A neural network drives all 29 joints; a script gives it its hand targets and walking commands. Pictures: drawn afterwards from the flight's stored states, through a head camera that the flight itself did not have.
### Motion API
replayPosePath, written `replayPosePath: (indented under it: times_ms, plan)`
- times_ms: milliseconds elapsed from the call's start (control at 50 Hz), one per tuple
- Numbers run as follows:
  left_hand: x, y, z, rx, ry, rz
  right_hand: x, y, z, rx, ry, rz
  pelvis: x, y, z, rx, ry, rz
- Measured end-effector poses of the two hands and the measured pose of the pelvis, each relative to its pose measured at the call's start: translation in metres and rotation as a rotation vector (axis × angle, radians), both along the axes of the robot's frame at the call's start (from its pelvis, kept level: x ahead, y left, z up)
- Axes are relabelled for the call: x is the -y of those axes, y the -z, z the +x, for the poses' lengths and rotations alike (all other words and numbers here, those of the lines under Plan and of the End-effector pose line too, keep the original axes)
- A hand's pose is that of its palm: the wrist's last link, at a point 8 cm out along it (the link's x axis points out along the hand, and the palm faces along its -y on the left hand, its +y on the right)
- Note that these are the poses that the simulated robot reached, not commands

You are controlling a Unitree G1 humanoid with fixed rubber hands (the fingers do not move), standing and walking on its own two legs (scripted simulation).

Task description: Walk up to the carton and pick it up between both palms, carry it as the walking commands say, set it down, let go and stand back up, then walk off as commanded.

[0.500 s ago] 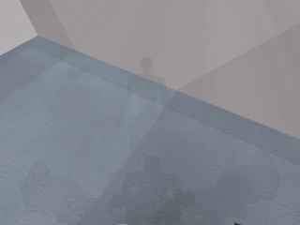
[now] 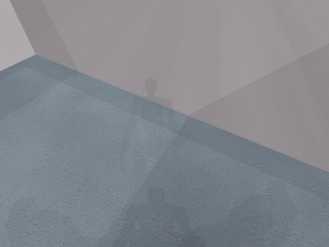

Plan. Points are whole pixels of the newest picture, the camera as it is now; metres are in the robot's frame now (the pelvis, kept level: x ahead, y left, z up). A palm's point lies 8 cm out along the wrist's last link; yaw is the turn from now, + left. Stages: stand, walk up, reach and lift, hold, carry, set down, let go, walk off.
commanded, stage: stand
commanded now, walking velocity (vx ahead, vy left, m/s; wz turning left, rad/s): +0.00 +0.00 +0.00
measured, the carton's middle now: out of the picture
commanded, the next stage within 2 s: none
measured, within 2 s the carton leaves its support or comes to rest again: neither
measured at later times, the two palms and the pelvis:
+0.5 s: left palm out of the picture -0.01 +0.22 -0.15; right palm out of the picture -0.01 -0.22 -0.15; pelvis +0.01 +0.00 +0.00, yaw +0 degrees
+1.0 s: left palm out of the picture -0.03 +0.21 -0.15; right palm out of the picture -0.02 -0.21 -0.15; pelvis +0.01 +0.00 +0.00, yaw -1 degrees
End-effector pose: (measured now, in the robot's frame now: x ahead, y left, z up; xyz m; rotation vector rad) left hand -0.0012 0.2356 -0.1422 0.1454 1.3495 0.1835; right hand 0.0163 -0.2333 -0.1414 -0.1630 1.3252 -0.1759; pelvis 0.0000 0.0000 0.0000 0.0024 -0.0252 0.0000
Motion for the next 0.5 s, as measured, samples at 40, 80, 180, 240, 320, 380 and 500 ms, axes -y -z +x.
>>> replayPosePath:
  times_ms: [40, 80, 180, 240, 320, 380, 500]
  plan:
    - [0.001, 0.001, 0.000, -0.011, 0.000, -0.001, -0.001, 0.001, -0.005, -0.020, 0.005, 0.002, 0.000, 0.000, 0.002, 0.000, 0.001, 0.000]
    - [0.003, 0.001, 0.000, -0.020, 0.000, -0.004, -0.003, 0.002, -0.009, -0.037, 0.008, 0.005, 0.000, 0.000, 0.003, 0.000, 0.001, 0.000]
    - [0.007, 0.003, 0.000, -0.039, 0.000, -0.011, -0.007, 0.004, -0.015, -0.063, 0.014, 0.013, 0.000, 0.000, 0.006, 0.000, 0.003, 0.000]
    - [0.010, 0.004, -0.001, -0.050, -0.001, -0.015, -0.009, 0.004, -0.017, -0.073, 0.016, 0.017, 0.000, 0.000, 0.007, 0.001, 0.004, -0.001]
    - [0.013, 0.005, -0.004, -0.065, -0.002, -0.019, -0.011, 0.005, -0.019, -0.082, 0.018, 0.022, 0.001, 0.000, 0.008, 0.001, 0.005, -0.001]
    - [0.015, 0.005, -0.007, -0.076, -0.004, -0.021, -0.012, 0.005, -0.021, -0.088, 0.019, 0.025, 0.001, 0.000, 0.009, 0.000, 0.006, -0.001]
    - [0.018, 0.006, -0.014, -0.097, -0.009, -0.025, -0.014, 0.006, -0.025, -0.101, 0.022, 0.030, 0.002, 0.000, 0.009, 0.000, 0.007, -0.001]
